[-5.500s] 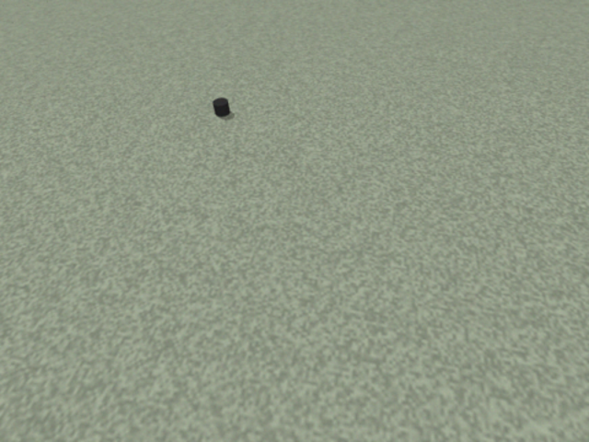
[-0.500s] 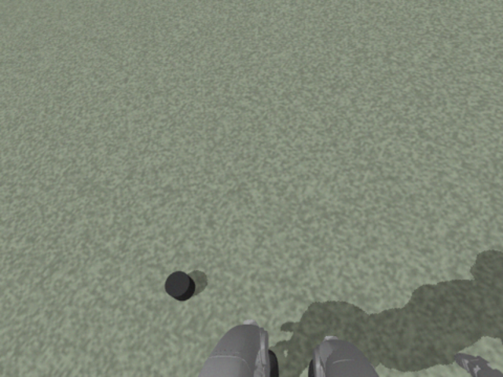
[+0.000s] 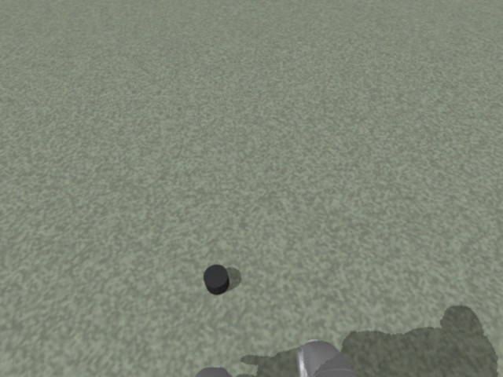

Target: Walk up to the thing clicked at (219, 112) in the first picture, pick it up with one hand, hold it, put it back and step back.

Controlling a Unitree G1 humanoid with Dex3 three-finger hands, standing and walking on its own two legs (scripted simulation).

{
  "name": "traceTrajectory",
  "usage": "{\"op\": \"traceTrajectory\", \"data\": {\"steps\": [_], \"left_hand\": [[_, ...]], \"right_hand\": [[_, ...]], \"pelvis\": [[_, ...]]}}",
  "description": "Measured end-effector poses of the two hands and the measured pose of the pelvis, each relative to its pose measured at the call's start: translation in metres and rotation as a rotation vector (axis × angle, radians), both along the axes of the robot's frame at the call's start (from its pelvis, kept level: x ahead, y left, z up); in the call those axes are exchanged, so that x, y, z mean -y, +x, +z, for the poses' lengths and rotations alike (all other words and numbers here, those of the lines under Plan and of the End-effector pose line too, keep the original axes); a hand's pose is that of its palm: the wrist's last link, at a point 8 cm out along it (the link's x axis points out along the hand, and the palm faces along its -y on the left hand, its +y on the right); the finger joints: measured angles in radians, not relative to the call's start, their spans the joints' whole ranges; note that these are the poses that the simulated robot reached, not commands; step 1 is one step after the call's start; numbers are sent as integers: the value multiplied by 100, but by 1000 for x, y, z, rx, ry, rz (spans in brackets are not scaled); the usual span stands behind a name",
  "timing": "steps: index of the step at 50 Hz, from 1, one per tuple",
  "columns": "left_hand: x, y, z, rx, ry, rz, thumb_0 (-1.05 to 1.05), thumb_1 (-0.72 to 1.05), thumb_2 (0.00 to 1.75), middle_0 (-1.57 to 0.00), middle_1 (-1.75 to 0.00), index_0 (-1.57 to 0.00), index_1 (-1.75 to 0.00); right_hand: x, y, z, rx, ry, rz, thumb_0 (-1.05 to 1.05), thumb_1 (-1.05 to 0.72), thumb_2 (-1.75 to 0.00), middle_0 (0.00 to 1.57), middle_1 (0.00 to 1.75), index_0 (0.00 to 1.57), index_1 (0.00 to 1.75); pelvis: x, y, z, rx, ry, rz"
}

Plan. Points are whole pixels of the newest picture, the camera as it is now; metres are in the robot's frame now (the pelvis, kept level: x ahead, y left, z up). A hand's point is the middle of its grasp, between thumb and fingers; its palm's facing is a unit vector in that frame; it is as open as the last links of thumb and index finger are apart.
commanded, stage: walk up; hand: left
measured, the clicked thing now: (216, 279) +0.55 +0.18 -0.69
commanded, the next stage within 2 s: none
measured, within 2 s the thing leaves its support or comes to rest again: neither
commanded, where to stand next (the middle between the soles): +0.14 -0.01 m, yaw -7 degrees
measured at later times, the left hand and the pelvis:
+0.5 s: hand out of the picture +0.11 +0.27 -0.11, palm faces -0.16 -0.89 -0.42, open 7.4 cm; pelvis +0.02 +0.00 +0.02, yaw -8 degrees
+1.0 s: hand out of the picture +0.12 +0.24 -0.13, palm faces -0.18 -0.91 -0.37, open 7.4 cm; pelvis +0.03 -0.01 +0.03, yaw -10 degrees
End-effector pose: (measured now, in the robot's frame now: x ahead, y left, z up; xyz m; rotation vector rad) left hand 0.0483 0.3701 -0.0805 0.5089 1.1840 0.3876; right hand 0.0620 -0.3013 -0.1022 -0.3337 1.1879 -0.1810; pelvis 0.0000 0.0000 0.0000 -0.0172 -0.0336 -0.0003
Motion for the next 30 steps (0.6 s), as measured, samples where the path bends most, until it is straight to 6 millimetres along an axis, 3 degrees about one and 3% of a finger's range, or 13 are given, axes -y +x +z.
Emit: {"op": "traceTrajectory", "data": {"steps": [4,8,16,19,23,27,30], "left_hand": [[14,-15,-10,-71,-107,-27,1,90,89,-20,-30,-21,-29],[30,-15,-19,-126,-177,-77,1,90,89,-20,-30,-21,-29],[62,34,-14,-23,-201,-177,1,90,89,-21,-30,-21,-30],[67,47,-6,27,-195,-192,1,90,89,-21,-30,-21,-30],[66,56,5,22,-178,-205,1,90,89,-21,-30,-21,-30],[56,66,6,1,-163,-215,1,90,89,-21,-30,-21,-30],[46,81,-5,3,-160,-202,1,90,89,-21,-30,-21,-30]], "right_hand": [[-11,-18,7,-6,-14,-8,1,-90,-90,20,30,21,30],[-4,-33,12,2,-49,-41,1,-90,-90,21,30,21,30],[36,-65,21,-27,-99,-133,1,-90,-90,20,30,20,30],[43,-57,24,-30,-104,-143,1,-90,-90,20,30,20,30],[44,-30,28,40,-94,-134,1,-90,-90,20,30,20,30],[33,-5,25,83,-72,-129,1,-90,-90,20,30,20,30],[19,8,15,97,-63,-129,1,-90,-90,20,30,20,30]], "pelvis": [[-13,-3,7,-13,9,-28],[-17,-2,9,-19,16,-73],[5,2,11,-2,-20,-109],[11,7,15,3,11,-128],[7,14,21,12,17,-138],[-1,22,20,14,13,-145],[-8,28,11,22,27,-142]]}}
